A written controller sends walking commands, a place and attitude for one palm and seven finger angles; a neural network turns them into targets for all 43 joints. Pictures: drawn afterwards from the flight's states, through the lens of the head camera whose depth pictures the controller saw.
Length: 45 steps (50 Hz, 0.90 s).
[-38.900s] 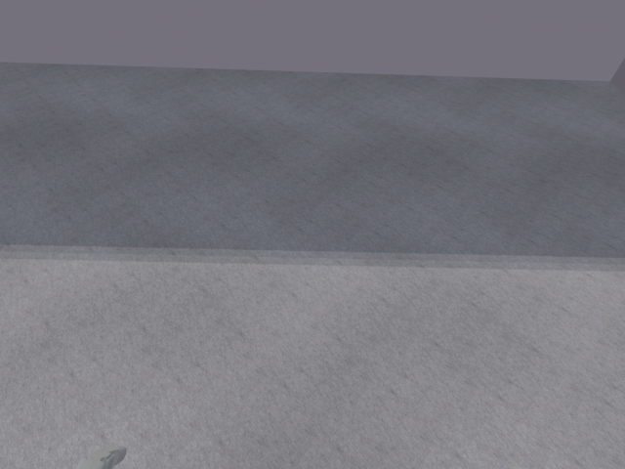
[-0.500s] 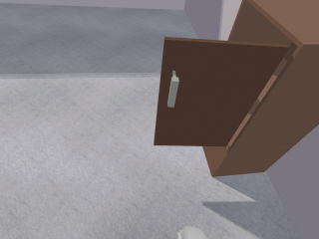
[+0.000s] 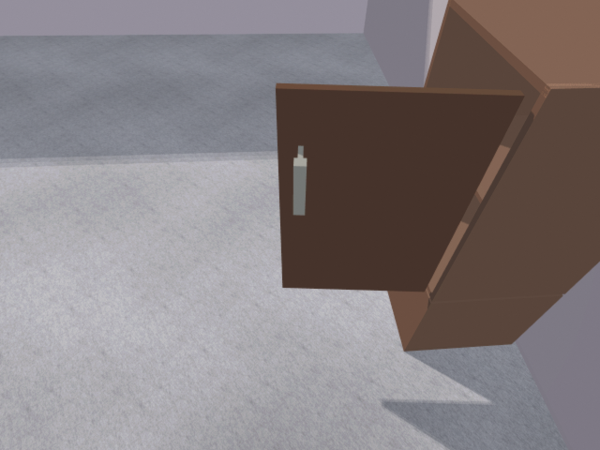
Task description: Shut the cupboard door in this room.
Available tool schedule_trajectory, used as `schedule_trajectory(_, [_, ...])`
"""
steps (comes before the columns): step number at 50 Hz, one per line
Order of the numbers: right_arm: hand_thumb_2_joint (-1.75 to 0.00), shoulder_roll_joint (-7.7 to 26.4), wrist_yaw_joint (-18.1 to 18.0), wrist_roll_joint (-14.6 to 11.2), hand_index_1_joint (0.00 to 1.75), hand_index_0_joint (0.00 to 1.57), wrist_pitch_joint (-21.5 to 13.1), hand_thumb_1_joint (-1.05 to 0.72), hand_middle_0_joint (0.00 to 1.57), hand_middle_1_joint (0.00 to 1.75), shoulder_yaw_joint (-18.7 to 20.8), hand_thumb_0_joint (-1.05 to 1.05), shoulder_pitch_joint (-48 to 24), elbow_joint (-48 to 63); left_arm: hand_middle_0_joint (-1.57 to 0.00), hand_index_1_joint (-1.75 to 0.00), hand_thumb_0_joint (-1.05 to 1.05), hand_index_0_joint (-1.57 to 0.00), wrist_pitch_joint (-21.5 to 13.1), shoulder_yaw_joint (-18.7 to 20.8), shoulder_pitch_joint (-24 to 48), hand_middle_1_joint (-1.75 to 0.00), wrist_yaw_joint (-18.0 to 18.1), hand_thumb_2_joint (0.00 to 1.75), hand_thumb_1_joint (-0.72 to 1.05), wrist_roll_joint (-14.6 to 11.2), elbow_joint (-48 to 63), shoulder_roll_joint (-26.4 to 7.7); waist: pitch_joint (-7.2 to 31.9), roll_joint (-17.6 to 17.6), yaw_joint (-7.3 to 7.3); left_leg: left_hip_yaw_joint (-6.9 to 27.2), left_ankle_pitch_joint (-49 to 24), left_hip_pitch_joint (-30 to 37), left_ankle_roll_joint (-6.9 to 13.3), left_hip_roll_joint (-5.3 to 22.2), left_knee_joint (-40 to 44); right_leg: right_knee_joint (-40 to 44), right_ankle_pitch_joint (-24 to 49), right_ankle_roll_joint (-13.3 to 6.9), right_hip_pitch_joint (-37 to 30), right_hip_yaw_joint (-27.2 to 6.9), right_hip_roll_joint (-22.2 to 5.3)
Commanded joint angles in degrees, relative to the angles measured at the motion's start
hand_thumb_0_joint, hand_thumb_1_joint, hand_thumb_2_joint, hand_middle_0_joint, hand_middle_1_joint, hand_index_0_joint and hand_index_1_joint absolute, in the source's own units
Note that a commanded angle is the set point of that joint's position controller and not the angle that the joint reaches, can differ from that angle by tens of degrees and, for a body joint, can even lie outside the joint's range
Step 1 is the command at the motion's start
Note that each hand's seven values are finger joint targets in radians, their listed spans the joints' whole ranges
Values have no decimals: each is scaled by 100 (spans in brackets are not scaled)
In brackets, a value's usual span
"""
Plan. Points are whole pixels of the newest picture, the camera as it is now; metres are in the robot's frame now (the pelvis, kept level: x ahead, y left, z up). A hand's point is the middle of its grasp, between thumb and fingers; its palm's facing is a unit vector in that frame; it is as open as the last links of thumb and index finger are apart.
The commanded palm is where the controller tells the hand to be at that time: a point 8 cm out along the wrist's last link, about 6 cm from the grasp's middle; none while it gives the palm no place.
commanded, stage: look again from close up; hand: left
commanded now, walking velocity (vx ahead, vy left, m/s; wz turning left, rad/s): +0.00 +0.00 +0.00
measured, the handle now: (299, 180) +0.57 +0.04 +0.02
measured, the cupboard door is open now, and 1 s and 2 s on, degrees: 84 84 84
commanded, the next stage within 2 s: shuffle to correct the standing spot in 0.14 s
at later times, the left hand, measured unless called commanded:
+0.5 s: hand out of the picture -0.01 +0.13 -0.18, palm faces +0.04 -0.99 -0.13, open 7.4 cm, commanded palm none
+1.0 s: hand out of the picture +0.11 +0.13 -0.19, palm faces +0.04 -0.99 -0.13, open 7.4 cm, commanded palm none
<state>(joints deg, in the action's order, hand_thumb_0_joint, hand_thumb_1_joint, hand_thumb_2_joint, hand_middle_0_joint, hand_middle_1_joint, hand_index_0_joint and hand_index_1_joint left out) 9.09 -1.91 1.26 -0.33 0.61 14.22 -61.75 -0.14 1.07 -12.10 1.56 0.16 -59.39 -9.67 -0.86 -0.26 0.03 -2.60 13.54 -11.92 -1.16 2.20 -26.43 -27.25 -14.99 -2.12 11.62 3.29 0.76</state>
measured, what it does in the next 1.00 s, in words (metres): walks ahead: left foot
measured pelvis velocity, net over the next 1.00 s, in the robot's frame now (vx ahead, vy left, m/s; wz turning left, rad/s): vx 0.10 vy -0.05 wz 0.00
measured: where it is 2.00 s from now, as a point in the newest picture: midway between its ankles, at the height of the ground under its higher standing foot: outside the picture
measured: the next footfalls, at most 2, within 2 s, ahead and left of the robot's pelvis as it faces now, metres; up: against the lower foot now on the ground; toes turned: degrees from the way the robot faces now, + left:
left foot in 0.82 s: +0.11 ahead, +0.08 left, +0.00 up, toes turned +8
right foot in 1.22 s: +0.18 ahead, -0.29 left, +0.00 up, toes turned -1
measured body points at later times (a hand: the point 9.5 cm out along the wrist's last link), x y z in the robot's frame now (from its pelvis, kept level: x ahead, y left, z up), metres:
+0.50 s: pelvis +0.03 -0.02 +0.00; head +0.04 -0.02 +0.45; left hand -0.01 +0.18 -0.17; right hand +0.00 -0.24 -0.16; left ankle +0.00 +0.13 -0.74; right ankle +0.00 -0.09 -0.74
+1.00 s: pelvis +0.10 -0.05 +0.00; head +0.12 -0.02 +0.44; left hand +0.11 +0.18 -0.18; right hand +0.11 -0.27 -0.15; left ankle +0.07 +0.07 -0.74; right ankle +0.06 -0.17 -0.65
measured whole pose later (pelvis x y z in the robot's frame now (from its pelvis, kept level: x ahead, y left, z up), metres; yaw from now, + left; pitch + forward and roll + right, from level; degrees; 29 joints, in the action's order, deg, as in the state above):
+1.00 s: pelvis +0.10 -0.05 +0.00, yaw +0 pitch +0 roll -1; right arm 5.8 -3.4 2.1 -2.7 0.4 16.9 -60.9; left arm 3.2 3.7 -15.7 -0.6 2.1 -58.5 -10.5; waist -2.5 -3.5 -0.5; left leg -7.1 18.3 -12.0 -0.4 4.8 -30.5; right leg -67.7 -22.1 -1.1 27.7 0.2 -0.1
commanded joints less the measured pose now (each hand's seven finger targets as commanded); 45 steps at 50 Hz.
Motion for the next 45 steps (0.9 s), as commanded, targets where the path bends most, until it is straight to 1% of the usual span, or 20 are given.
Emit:
schedule_trajectory(1, [-90,317,-8,-34,30,20,-74,-90,20,30,-24,0,293,64,-20,-30,0,-20,-133,-18,-455,-30,-14,90,90,21,29,-396,-169,470,27,417,-836,41,215,445,710,734,1029,-13,-83,-728,-653])
schedule_trajectory(5, [-90,400,-4,-55,30,20,-48,-90,20,30,-23,0,307,19,-20,-30,0,-20,-179,-62,-484,-30,-14,90,90,31,-106,-470,-34,-210,-43,290,-726,347,161,380,650,920,1325,-2,-114,-707,-731])
schedule_trajectory(12, [-90,421,-10,-66,30,20,-33,-90,20,30,-75,0,284,-125,-20,-30,0,-20,-196,-97,-734,-30,8,90,90,26,-288,-449,-153,-139,-21,245,-674,431,140,356,736,1023,1256,-11,-81,-701,-747])
schedule_trajectory(17, [-90,435,-9,3,30,20,-2,-90,20,30,-31,0,445,-217,-20,-30,0,-20,-87,-27,-919,-30,-53,90,90,66,-377,-418,-535,-305,-22,144,223,168,218,327,514,1073,-662,-130,275,-697,-604])
schedule_trajectory(22, [-90,423,-57,41,30,20,-17,-90,20,30,40,0,641,-207,-20,-30,0,-20,12,80,-1049,-30,-128,90,90,91,-251,-378,-697,6,-37,170,447,-129,309,440,249,733,-977,-292,524,-705,-504])
schedule_trajectory(28, [-90,483,-139,46,30,20,-77,-90,20,30,123,0,836,-170,-20,-30,0,-20,22,187,-1237,-30,-178,90,90,119,-121,-297,-552,360,21,481,33,-376,489,772,90,97,-278,-306,313,-488,-368])
schedule_trajectory(30, [-90,412,-166,34,30,20,-98,-90,20,30,129,0,828,-137,-20,-30,0,-20,13,228,-1396,-30,-172,90,90,127,-135,-341,-438,13,95,220,-214,-643,435,636,-340,133,325,-356,-106,-624,-472])
schedule_trajectory(31, [-90,352,-175,28,30,20,-108,-90,20,30,112,0,784,-109,-20,-30,0,-20,11,257,-1503,-30,-162,90,90,130,-170,-408,-369,-284,143,-133,-188,-851,333,426,-783,237,874,-435,-387,-836,-667])
schedule_trajectory(32, [-90,230,-177,21,30,20,-114,-90,20,30,97,0,717,-60,-20,-30,0,-20,18,297,-1656,-30,-144,90,90,133,-217,-520,-265,-705,184,-427,176,-1123,230,185,-1308,379,1572,-588,-707,-1122,-940])
schedule_trajectory(33, [-90,168,-188,13,30,20,-104,-90,20,30,91,0,511,9,-20,-30,0,-20,21,322,-1798,-30,-117,90,90,131,-250,-551,-324,-972,284,-511,1267,-1514,169,95,-1782,529,2418,-860,-978,-1438,-1239])
schedule_trajectory(35, [-90,173,-195,-10,30,20,-102,-90,20,30,113,0,202,134,-20,-30,0,-20,33,316,-1873,-30,-67,90,90,180,-248,-540,-388,-832,368,-386,2048,-2040,165,133,-2483,495,3725,-1370,-1318,-1618,-1558])
schedule_trajectory(37, [-90,165,-169,-25,30,20,-124,-90,20,30,117,0,203,152,-20,-30,0,-20,39,316,-1613,-30,-29,90,90,200,-138,-519,-314,-602,239,-347,2002,-1945,179,194,-2142,206,4176,-1435,-1366,-1384,-1475])
schedule_trajectory(38, [-90,131,-164,-27,30,20,-134,-90,20,30,119,0,339,110,-20,-30,0,-20,45,308,-1439,-30,-32,90,90,184,-55,-527,-225,-462,126,-470,1684,-1517,183,131,-1662,61,4151,-1314,-1172,-1193,-1322])
schedule_trajectory(39, [-90,96,-172,-20,30,20,-135,-90,20,30,124,0,724,-14,-20,-30,0,-20,62,287,-1131,-30,-45,90,90,149,36,-547,-69,-312,-151,-536,1051,-681,198,74,-857,-246,3879,-1111,-728,-893,-1105])
schedule_trajectory(40, [-90,116,-187,6,30,20,-158,-90,20,30,151,0,1461,-299,-20,-30,0,-20,80,263,-823,-30,-62,90,90,119,135,-467,47,-159,-495,-436,-95,447,264,88,45,-1064,3248,-795,-76,-548,-759])
schedule_trajectory(41, [-90,608,-243,97,30,20,-199,-90,20,30,230,0,1991,-432,-20,-30,0,-20,59,245,-804,-30,-99,90,90,59,271,-197,195,947,-641,1140,-1153,1390,667,1299,686,-2277,1126,-338,1154,-199,-227])
schedule_trajectory(42, [-90,996,-291,120,30,20,-189,-90,20,30,270,0,2211,-439,-20,-30,0,-20,33,197,-729,-30,-112,90,90,56,397,-142,83,1643,-643,2941,-2701,1582,1445,2749,910,-3678,-1648,-79,2254,-173,180])
schedule_trajectory(43, [-90,1023,-259,88,30,20,-126,-90,20,30,273,0,1945,-258,-20,-30,0,-20,93,291,-651,-30,-98,90,90,148,449,-426,-49,659,-581,2880,-2508,1058,1820,2946,922,-4349,-1770,-136,2323,-782,-83])
schedule_trajectory(44, [-90,858,-214,81,30,20,-151,-90,20,30,253,0,1397,-93,-20,-30,0,-20,123,327,-548,-30,-100,90,90,227,449,-393,-548,437,-330,2199,-1824,183,1578,2588,1089,-4456,-1478,-74,2294,-811,-235])
schedule_trajectory(45, [-90,727,-226,76,30,20,-201,-90,20,30,211,0,1023,61,-20,-30,0,-20,140,312,-522,-30,-143,90,90,237,469,-297,-844,597,-171,2107,-1712,-170,1494,2428,1164,-4523,-1150,11,2400,-748,-310])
